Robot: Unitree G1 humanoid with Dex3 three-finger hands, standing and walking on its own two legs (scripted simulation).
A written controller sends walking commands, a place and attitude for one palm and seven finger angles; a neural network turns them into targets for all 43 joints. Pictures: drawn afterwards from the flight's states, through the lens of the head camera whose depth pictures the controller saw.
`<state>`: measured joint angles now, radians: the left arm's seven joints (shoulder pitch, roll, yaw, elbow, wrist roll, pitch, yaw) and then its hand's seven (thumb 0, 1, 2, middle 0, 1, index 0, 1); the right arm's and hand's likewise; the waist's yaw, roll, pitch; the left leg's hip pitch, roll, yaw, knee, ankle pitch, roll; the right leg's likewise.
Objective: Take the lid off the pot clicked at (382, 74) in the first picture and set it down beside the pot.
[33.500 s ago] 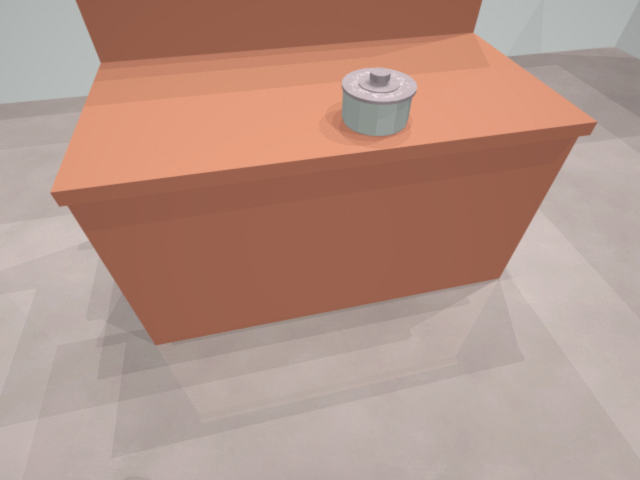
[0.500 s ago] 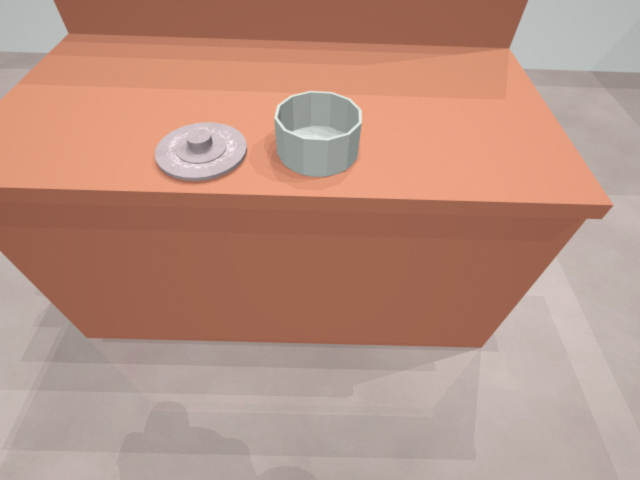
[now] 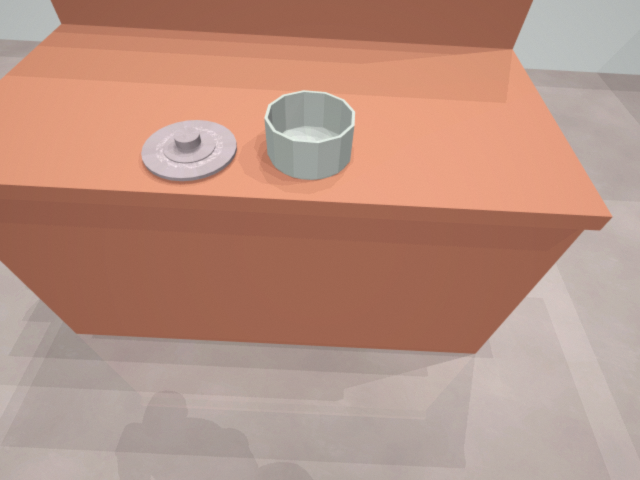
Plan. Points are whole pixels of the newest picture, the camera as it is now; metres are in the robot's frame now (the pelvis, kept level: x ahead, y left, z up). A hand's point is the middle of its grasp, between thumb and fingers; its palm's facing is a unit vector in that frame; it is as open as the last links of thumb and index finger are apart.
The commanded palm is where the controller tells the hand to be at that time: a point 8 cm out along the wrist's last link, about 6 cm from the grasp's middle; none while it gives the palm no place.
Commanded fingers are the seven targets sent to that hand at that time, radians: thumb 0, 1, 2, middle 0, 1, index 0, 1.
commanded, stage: stop stepping back and stand still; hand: left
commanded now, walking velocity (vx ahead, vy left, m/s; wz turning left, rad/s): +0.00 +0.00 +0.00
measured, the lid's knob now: (187, 138) +0.70 +0.30 -0.01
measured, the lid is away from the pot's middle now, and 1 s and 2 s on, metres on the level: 0.24 0.24 0.24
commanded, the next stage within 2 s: let the arm hang, fingers relaxed in 0.02 s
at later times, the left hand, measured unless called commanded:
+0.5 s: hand out of the picture +0.03 +0.19 -0.18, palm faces +0.01 -0.98 -0.21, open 7.3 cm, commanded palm none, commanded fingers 0.00 0.90 0.90 -0.20 -0.30 -0.20 -0.30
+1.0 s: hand out of the picture +0.00 +0.18 -0.18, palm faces +0.02 -0.98 -0.18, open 7.3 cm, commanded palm none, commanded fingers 0.00 0.90 0.90 -0.20 -0.30 -0.20 -0.30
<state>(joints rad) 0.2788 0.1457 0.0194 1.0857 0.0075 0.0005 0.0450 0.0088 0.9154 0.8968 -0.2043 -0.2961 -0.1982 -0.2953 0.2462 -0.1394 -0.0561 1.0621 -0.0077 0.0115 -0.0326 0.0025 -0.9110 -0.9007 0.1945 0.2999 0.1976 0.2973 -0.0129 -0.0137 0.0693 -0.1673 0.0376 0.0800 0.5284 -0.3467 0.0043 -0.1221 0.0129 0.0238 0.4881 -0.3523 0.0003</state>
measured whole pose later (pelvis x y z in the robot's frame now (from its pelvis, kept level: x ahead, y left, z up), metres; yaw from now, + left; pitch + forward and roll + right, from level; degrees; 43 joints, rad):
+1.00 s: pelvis -0.01 +0.02 +0.00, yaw +0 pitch -1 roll +0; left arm 0.27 0.15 0.02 1.11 0.01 0.00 0.04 0.01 0.92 0.90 -0.20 -0.30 -0.20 -0.30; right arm 0.28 -0.11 -0.05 1.10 -0.01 0.00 -0.04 0.00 -0.91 -0.90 0.20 0.30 0.20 0.30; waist -0.02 -0.02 0.07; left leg -0.14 0.01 0.10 0.47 -0.31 0.03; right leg -0.11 -0.02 0.04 0.45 -0.32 0.02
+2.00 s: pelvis -0.01 +0.01 +0.01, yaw -1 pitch -1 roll +0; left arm 0.28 0.13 0.02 1.12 0.01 -0.01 0.05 0.01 0.92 0.90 -0.20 -0.30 -0.20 -0.30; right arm 0.28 -0.11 -0.05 1.12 -0.01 0.00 -0.04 0.01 -0.91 -0.90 0.20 0.30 0.20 0.30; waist -0.02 -0.02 0.07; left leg -0.15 0.01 0.10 0.46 -0.29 0.03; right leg -0.12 -0.01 0.04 0.44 -0.30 0.02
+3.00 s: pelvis -0.02 +0.01 +0.01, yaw -1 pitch -1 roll +0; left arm 0.28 0.12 0.03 1.13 0.01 -0.01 0.05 0.01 0.92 0.90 -0.20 -0.30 -0.20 -0.30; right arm 0.28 -0.10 -0.05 1.12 -0.01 0.00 -0.04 0.01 -0.91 -0.90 0.19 0.30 0.20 0.30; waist -0.02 -0.01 0.07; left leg -0.15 0.01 0.10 0.45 -0.28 0.03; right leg -0.13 -0.02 0.04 0.44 -0.30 0.02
